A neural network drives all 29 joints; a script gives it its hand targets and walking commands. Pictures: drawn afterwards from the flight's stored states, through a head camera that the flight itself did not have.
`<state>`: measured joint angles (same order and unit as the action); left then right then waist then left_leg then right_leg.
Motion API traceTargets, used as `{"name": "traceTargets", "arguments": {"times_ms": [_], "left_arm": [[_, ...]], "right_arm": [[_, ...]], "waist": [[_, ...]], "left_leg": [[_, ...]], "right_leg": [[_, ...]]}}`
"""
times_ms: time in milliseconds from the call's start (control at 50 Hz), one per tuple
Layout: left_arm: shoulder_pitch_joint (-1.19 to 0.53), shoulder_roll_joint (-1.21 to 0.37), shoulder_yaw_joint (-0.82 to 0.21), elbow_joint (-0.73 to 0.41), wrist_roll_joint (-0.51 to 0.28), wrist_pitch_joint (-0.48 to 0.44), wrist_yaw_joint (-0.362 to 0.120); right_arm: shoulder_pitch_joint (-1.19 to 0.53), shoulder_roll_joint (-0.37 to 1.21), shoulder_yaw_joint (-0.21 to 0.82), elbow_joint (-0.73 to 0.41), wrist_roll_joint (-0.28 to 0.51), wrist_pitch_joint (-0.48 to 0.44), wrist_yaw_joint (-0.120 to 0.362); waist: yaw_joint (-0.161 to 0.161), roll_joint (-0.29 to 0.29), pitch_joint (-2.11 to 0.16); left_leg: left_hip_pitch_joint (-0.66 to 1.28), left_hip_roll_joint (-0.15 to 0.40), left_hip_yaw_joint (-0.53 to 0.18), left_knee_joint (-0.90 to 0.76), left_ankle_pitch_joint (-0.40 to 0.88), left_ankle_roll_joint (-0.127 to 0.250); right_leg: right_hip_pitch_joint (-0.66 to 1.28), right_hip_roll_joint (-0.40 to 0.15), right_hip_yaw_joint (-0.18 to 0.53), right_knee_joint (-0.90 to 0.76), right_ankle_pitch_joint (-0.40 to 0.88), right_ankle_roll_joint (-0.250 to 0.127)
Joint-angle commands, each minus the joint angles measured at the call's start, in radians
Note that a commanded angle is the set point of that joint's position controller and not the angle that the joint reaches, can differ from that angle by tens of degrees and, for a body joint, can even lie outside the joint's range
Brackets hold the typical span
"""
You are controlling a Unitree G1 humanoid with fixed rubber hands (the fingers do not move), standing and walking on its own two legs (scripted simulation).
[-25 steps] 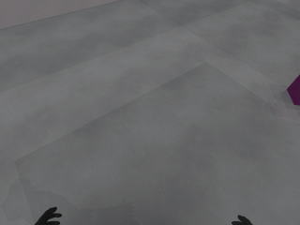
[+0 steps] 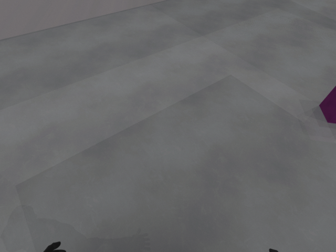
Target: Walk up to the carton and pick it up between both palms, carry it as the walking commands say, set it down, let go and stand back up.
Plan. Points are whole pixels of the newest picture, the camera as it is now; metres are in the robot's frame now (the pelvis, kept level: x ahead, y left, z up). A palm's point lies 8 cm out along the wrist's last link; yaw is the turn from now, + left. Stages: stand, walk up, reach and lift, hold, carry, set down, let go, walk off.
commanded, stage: stand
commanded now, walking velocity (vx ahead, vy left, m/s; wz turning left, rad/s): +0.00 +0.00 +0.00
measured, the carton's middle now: out of the picture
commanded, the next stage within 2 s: walk up in 0.38 s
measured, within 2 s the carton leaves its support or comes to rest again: neither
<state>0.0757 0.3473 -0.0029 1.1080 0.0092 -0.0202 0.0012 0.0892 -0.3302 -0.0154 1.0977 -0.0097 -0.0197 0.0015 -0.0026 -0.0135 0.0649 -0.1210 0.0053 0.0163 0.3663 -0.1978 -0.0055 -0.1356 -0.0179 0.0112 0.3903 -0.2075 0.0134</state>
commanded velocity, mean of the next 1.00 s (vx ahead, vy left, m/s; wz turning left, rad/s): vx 0.01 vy -0.01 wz -0.22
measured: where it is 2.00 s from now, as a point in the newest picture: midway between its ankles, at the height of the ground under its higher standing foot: (203, 248)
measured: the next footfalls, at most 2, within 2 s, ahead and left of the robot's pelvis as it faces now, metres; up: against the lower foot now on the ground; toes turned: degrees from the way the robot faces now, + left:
left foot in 1.02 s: +0.05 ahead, +0.13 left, +0.00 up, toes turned -13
right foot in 1.46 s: +0.09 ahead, -0.26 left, +0.00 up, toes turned -38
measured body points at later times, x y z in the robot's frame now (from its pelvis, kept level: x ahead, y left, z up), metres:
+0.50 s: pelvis +0.00 +0.00 +0.00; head +0.01 +0.00 +0.45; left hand +0.10 +0.30 -0.13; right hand +0.09 -0.30 -0.13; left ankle +0.00 +0.12 -0.75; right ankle +0.00 -0.13 -0.75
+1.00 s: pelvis -0.02 +0.00 -0.02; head +0.04 -0.01 +0.43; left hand +0.09 +0.24 -0.17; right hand +0.06 -0.28 -0.15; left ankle +0.00 +0.13 -0.73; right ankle +0.01 -0.12 -0.75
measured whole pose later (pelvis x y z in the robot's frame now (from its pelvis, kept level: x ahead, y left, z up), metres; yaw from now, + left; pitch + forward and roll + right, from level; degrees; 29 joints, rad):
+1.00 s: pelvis -0.02 +0.00 -0.02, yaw -15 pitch +1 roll +1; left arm 0.20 0.23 0.04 0.95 0.02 0.06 0.00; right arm 0.06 -0.24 -0.03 0.92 0.00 0.05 -0.03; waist 0.06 -0.01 0.10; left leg -0.32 0.02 0.01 0.71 -0.49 -0.04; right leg -0.39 0.06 0.10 0.58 -0.21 -0.02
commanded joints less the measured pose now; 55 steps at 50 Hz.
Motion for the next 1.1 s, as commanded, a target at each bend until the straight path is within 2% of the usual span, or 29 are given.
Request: {"name": "traceTargets", "arguments": {"times_ms": [0, 540, 560, 580, 600, 620, 640, 660, 680, 700, 720, 740, 760, 780, 800, 820, 860, 920, 960, 980, 1000, 1020, 1040, 1060, 1080], "left_arm": [[-0.05, 0.2, 0.035, -0.055, -0.001, -0.017, 0.009], [-0.039, 0.21, 0.037, -0.046, 0.0, -0.012, 0.008], [-0.106, 0.131, 0.07, -0.131, 0.005, 0.034, -0.041], [-0.052, 0.094, 0.052, -0.161, -0.002, 0.037, -0.032], [0.021, 0.063, 0.052, -0.133, -0.01, 0.042, -0.022], [0.06, 0.07, 0.056, -0.143, -0.015, 0.044, -0.022], [0.09, 0.065, 0.054, -0.148, -0.014, 0.044, -0.019], [0.098, 0.067, 0.061, -0.162, -0.006, 0.051, -0.023], [0.135, 0.11, 0.074, -0.157, -0.001, 0.066, -0.025], [0.158, 0.127, 0.076, -0.17, 0.003, 0.066, -0.027], [0.199, 0.224, 0.087, -0.174, 0.019, 0.069, -0.024], [0.258, 0.256, 0.089, -0.178, 0.017, 0.07, -0.019], [0.224, 0.244, 0.087, -0.2, 0.009, 0.069, -0.013], [0.157, 0.197, 0.089, -0.214, 0.008, 0.063, -0.009], [0.125, 0.171, 0.089, -0.223, 0.01, 0.061, -0.001], [0.121, 0.153, 0.09, -0.222, 0.011, 0.057, 0.004], [0.132, 0.137, 0.095, -0.219, 0.015, 0.057, 0.007], [0.141, 0.126, 0.1, -0.223, 0.013, 0.063, 0.009], [0.108, 0.115, 0.101, -0.23, 0.008, 0.072, 0.007], [0.078, 0.108, 0.1, -0.238, 0.008, 0.076, 0.006], [0.045, 0.099, 0.098, -0.251, 0.005, 0.077, 0.004], [0.045, 0.044, 0.085, -0.268, 0.008, 0.07, 0.004], [-0.038, -0.022, 0.056, -0.327, 0.017, 0.065, 0.007], [-0.118, 0.045, 0.083, -0.333, 0.05, 0.067, -0.032], [-0.135, 0.04, 0.084, -0.332, 0.058, 0.062, -0.055]], "right_arm": [[-0.042, -0.201, -0.036, -0.063, 0.001, -0.016, -0.008], [-0.035, -0.213, -0.035, -0.055, 0.001, -0.012, -0.01], [0.177, -0.213, -0.083, -0.044, -0.036, 0.044, -0.063], [0.107, -0.221, -0.079, -0.102, -0.028, 0.045, -0.052], [0.102, -0.199, -0.084, -0.146, -0.028, 0.044, -0.047], [0.077, -0.201, -0.079, -0.185, -0.026, 0.048, -0.042], [0.034, -0.197, -0.069, -0.223, -0.025, 0.057, -0.033], [0.033, -0.197, -0.067, -0.229, -0.029, 0.055, -0.032], [-0.007, -0.199, -0.068, -0.206, -0.03, 0.053, -0.032], [-0.021, -0.162, -0.058, -0.214, -0.026, 0.057, -0.028], [-0.051, -0.087, -0.043, -0.253, -0.011, 0.067, -0.03], [-0.065, -0.067, -0.041, -0.275, -0.001, 0.081, -0.038], [-0.068, -0.075, -0.042, -0.273, 0.0, 0.082, -0.036], [-0.107, -0.07, -0.044, -0.258, -0.003, 0.071, -0.035], [-0.088, -0.076, -0.047, -0.252, -0.007, 0.06, -0.032], [-0.066, -0.073, -0.046, -0.242, -0.008, 0.055, -0.027], [-0.048, -0.054, -0.04, -0.242, -0.007, 0.057, -0.026], [-0.026, -0.028, -0.039, -0.248, 0.005, 0.06, -0.034], [0.025, -0.012, -0.039, -0.24, 0.01, 0.054, -0.038], [0.067, -0.003, -0.038, -0.234, 0.011, 0.05, -0.042], [0.126, -0.011, -0.041, -0.219, 0.015, 0.045, -0.046], [0.164, -0.067, -0.059, -0.21, 0.007, 0.038, -0.051], [0.175, -0.167, -0.075, -0.2, -0.01, 0.026, -0.058], [0.334, -0.235, -0.1, -0.153, -0.021, 0.018, -0.067], [0.309, -0.197, -0.097, -0.146, -0.003, 0.008, -0.071]], "waist": [[0.0, 0.011, -0.088], [0.0, 0.01, -0.087], [-0.066, -0.091, -0.015], [-0.036, 0.164, 0.013], [-0.023, 0.215, -0.031], [0.0, 0.217, -0.07], [0.018, 0.223, -0.087], [0.024, 0.171, -0.097], [0.049, 0.135, -0.094], [0.067, 0.028, -0.085], [0.103, -0.309, -0.057], [0.115, -0.303, -0.102], [0.1, -0.206, -0.121], [0.09, -0.118, -0.108], [0.068, -0.09, -0.117], [0.059, -0.091, -0.131], [0.058, -0.109, -0.145], [0.049, -0.119, -0.164], [0.02, -0.137, -0.165], [-0.007, -0.131, -0.17], [-0.048, -0.116, -0.172], [-0.068, 0.016, -0.165], [-0.099, 0.334, -0.107], [-0.139, 0.17, -0.127], [-0.111, 0.086, -0.071]], "left_leg": [[0.002, 0.111, -0.091, -0.069, 0.112, 0.034], [0.022, 0.115, -0.088, -0.083, 0.122, 0.033], [0.202, 0.264, -0.232, 0.0, -0.261, 0.08], [0.087, 0.291, -0.139, 0.023, 0.156, 0.107], [0.022, 0.291, -0.111, 0.059, 0.379, 0.129], [0.007, 0.317, -0.084, 0.081, 0.465, 0.143], [-0.028, 0.339, -0.075, 0.078, 0.387, 0.142], [-0.076, 0.345, -0.062, 0.092, 0.311, 0.134], [-0.158, 0.321, -0.007, 0.14, 0.216, 0.102], [-0.213, 0.219, 0.092, 0.282, 0.035, 0.05], [-0.356, 0.017, 0.16, 0.542, -0.323, -0.027], [-0.371, 0.02, 0.017, 0.73, -0.449, -0.041], [-0.369, 0.038, -0.026, 0.773, -0.43, -0.036], [-0.382, 0.07, -0.05, 0.729, -0.372, -0.03], [-0.375, 0.078, -0.057, 0.683, -0.331, -0.03], [-0.351, 0.077, -0.052, 0.655, -0.31, -0.034], [-0.311, 0.056, -0.037, 0.555, -0.319, -0.04], [-0.245, 0.017, -0.012, 0.416, -0.321, -0.037], [-0.159, -0.001, 0.009, 0.291, -0.286, -0.029], [-0.073, -0.009, 0.022, 0.18, -0.232, -0.018], [0.054, 0.001, 0.025, 0.046, -0.139, 0.003], [0.156, 0.139, -0.106, -0.063, -0.144, 0.05], [0.18, 0.393, -0.374, -0.206, -0.318, 0.146], [0.251, 0.565, -0.586, -0.27, -0.655, 0.154], [0.239, 0.553, -0.544, -0.271, -0.682, 0.131]], "right_leg": [[0.014, -0.105, 0.091, -0.072, 0.136, -0.041], [0.024, -0.105, 0.088, -0.088, 0.146, -0.037], [-0.364, -0.047, -0.01, 0.165, -0.046, -0.024], [-0.334, -0.038, 0.033, 0.234, 0.128, -0.014], [-0.276, -0.038, 0.036, 0.33, -0.01, -0.008], [-0.24, -0.014, 0.014, 0.366, -0.117, -0.004], [-0.233, 0.003, -0.02, 0.355, -0.25, -0.002], [-0.185, -0.005, -0.03, 0.346, -0.272, -0.005], [-0.104, -0.021, -0.023, 0.276, -0.154, 0.002], [-0.054, -0.079, 0.068, 0.109, -0.027, -0.032], [-0.068, -0.299, 0.442, -0.118, 0.158, -0.142], [-0.085, -0.371, 0.581, -0.15, 0.274, -0.229], [-0.087, -0.357, 0.554, -0.138, 0.248, -0.245], [-0.082, -0.307, 0.48, -0.097, 0.224, -0.224], [-0.048, -0.26, 0.435, -0.057, 0.239, -0.2], [-0.035, -0.229, 0.407, -0.033, 0.277, -0.187], [-0.041, -0.203, 0.394, -0.019, 0.276, -0.19], [-0.058, -0.198, 0.436, -0.026, 0.254, -0.196], [-0.115, -0.172, 0.434, -0.021, 0.208, -0.174], [-0.164, -0.143, 0.413, 0.001, 0.177, -0.152], [-0.254, -0.108, 0.387, 0.033, 0.089, -0.114], [-0.386, -0.035, 0.32, 0.152, -0.075, -0.058], [-0.637, 0.092, 0.084, 0.431, -0.26, -0.014], [-0.788, -0.009, 0.086, 0.629, -0.281, -0.008], [-0.856, -0.047, 0.11, 0.688, -0.215, -0.008]]}}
